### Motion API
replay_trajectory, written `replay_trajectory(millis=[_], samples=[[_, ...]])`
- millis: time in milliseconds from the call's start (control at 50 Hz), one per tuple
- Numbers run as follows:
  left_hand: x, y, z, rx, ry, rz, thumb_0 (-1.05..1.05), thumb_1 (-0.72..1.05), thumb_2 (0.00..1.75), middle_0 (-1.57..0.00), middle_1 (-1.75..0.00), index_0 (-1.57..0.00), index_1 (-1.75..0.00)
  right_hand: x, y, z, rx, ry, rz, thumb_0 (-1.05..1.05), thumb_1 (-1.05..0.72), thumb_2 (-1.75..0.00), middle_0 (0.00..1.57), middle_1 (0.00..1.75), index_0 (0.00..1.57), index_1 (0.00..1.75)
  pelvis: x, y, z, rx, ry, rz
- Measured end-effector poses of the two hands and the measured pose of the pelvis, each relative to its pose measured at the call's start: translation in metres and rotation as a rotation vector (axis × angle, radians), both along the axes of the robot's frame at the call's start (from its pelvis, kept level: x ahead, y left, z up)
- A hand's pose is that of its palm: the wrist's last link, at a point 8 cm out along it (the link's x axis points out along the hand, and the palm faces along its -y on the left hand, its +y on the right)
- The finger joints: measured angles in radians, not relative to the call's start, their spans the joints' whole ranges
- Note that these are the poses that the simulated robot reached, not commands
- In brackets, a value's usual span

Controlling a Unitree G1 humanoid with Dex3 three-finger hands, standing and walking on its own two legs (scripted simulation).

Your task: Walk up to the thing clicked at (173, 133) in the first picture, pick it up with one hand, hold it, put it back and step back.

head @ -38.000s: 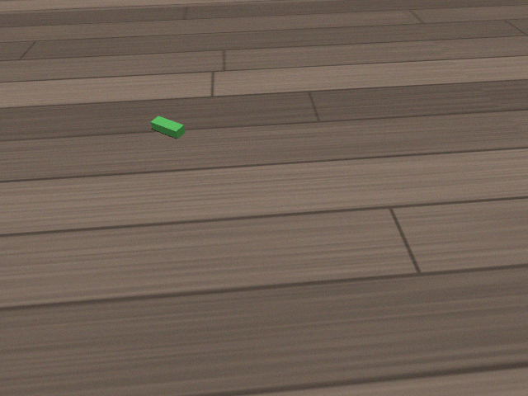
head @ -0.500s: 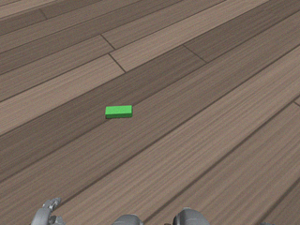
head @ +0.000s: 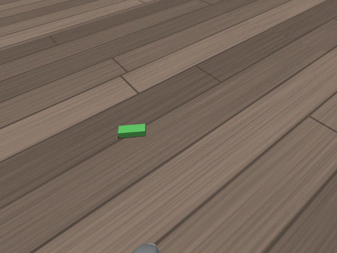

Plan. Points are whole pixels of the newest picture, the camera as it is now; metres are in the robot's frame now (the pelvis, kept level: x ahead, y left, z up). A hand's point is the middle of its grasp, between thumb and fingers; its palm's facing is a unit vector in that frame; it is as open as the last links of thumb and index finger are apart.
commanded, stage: step back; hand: left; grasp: from above
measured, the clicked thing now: (132, 130) +1.04 +0.36 -0.74
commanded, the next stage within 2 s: stand in 0.84 s
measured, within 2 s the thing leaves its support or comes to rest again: neither
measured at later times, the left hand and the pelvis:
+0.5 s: hand out of the picture +0.10 +0.27 -0.14, palm faces +0.05 -0.92 -0.39, open 7.4 cm; pelvis +0.02 +0.00 +0.00, yaw +3 degrees
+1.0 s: hand out of the picture +0.14 +0.29 -0.14, palm faces +0.05 -0.94 -0.34, open 7.4 cm; pelvis +0.06 +0.03 +0.01, yaw +3 degrees
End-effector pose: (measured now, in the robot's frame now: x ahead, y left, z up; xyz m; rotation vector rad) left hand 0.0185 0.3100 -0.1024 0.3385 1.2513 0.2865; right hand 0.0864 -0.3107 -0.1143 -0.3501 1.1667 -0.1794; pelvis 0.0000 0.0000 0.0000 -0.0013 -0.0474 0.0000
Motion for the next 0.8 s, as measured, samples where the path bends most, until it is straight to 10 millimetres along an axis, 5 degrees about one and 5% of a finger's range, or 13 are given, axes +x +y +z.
replay_trajectory(millis=[180, 340, 540, 800], samples=[[-0.002, 0.028, -0.008, -0.009, -0.023, 0.022, 0.01, 0.90, 0.90, -0.20, -0.30, -0.21, -0.30, -0.034, 0.020, -0.004, -0.013, 0.095, 0.016, 0.00, -0.90, -0.90, 0.21, 0.30, 0.20, 0.30, -0.005, 0.019, -0.004, 0.025, 0.002, 0.054], [0.041, 0.027, -0.004, -0.012, -0.060, -0.039, 0.01, 0.90, 0.90, -0.20, -0.30, -0.21, -0.30, -0.031, 0.020, 0.005, -0.007, 0.043, -0.011, 0.00, -0.90, -0.90, 0.21, 0.30, 0.20, 0.30, 0.004, 0.012, 0.000, 0.012, 0.013, 0.039], [0.079, 0.005, 0.001, -0.017, -0.146, -0.033, 0.01, 0.90, 0.90, -0.20, -0.30, -0.21, -0.30, 0.011, 0.010, -0.005, -0.012, 0.051, 0.007, 0.00, -0.90, -0.90, 0.21, 0.30, 0.20, 0.30, 0.027, 0.006, -0.002, 0.000, 0.010, 0.056], [0.110, 0.018, -0.011, -0.065, -0.106, -0.009, 0.01, 0.90, 0.90, -0.20, -0.30, -0.21, -0.30, 0.068, 0.044, 0.006, -0.001, 0.015, 0.033, 0.00, -0.90, -0.90, 0.21, 0.30, 0.20, 0.30, 0.053, 0.023, 0.004, -0.008, 0.024, 0.055]])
